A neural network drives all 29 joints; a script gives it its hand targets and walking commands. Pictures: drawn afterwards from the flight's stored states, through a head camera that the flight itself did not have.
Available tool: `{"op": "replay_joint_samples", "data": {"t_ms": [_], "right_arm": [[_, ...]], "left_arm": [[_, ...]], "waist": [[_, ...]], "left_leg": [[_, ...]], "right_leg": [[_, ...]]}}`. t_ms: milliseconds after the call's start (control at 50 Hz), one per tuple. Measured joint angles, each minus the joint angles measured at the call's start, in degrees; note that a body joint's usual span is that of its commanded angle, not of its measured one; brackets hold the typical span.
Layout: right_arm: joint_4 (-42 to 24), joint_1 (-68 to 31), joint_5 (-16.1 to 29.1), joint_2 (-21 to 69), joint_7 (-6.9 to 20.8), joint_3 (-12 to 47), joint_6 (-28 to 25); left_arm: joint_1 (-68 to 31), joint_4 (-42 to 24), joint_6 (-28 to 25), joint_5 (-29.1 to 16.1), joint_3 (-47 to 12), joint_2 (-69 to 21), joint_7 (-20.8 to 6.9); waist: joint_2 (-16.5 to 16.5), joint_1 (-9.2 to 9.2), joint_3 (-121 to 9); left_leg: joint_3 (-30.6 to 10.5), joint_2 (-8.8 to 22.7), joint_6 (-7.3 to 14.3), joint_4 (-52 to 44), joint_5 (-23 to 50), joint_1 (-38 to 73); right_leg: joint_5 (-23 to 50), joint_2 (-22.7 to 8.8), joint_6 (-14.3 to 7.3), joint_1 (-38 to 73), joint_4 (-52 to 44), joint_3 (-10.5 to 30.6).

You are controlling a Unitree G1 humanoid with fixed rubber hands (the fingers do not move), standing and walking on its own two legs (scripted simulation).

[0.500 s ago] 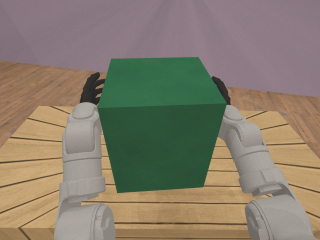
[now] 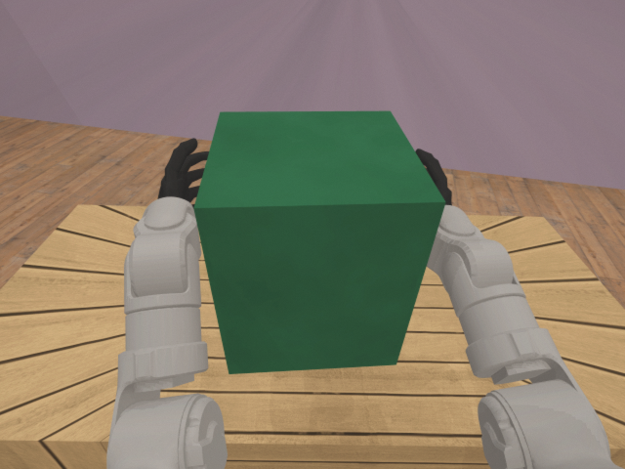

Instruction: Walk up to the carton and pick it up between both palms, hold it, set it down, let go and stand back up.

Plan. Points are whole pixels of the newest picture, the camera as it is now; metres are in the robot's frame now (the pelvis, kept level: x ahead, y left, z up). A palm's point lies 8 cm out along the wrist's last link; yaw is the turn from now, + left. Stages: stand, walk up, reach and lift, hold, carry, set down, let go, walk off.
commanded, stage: hold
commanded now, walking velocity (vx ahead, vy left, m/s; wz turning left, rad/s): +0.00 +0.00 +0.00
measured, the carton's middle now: (310, 241) +0.36 -0.01 +0.19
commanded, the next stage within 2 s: set down in 1.48 s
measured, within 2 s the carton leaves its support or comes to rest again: neither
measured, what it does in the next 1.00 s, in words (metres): stands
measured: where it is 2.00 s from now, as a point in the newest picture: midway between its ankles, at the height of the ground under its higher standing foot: outside the picture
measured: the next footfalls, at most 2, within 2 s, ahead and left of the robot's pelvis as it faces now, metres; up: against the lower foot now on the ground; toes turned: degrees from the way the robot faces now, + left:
none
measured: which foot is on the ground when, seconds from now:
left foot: down 0.00-1.00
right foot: down 0.00-1.00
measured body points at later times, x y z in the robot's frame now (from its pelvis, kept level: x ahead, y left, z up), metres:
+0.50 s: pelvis +0.01 +0.00 +0.00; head -0.05 +0.02 +0.44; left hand +0.39 +0.15 +0.23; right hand +0.38 -0.16 +0.22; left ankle +0.02 +0.13 -0.75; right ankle -0.01 -0.14 -0.75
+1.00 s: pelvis +0.00 +0.00 +0.00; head -0.06 +0.03 +0.45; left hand +0.38 +0.15 +0.23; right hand +0.37 -0.16 +0.22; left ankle +0.02 +0.13 -0.75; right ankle -0.01 -0.14 -0.75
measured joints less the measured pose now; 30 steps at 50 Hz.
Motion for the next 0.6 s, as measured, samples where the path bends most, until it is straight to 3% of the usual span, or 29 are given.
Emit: {"op": "replay_joint_samples", "data": {"t_ms": [600], "right_arm": [[-1.3, 0.7, 0.7, -0.2, -0.4, 0.9, 0.7]], "left_arm": [[1.1, -1.8, 0.8, -0.4, -0.1, -0.1, 0.0]], "waist": [[-0.1, -0.27, 0.5]], "left_leg": [[-0.1, 0.1, -0.1, 0.1, -0.5, 1.1]], "right_leg": [[-0.6, 0.1, -0.1, 1.3, 0.0, -0.2]]}}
